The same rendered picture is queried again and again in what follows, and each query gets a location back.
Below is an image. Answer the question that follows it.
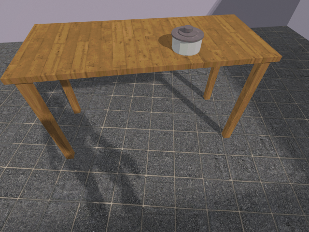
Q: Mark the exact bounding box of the lid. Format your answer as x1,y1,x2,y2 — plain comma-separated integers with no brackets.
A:
171,26,204,43

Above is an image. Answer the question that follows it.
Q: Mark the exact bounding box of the knob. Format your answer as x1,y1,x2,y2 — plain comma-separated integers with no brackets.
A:
183,25,193,32

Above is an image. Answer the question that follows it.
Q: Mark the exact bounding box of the pot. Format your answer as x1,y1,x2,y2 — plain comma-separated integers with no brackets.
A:
172,37,202,56

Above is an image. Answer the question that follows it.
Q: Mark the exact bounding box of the table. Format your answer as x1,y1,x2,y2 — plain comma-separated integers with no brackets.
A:
0,14,282,160

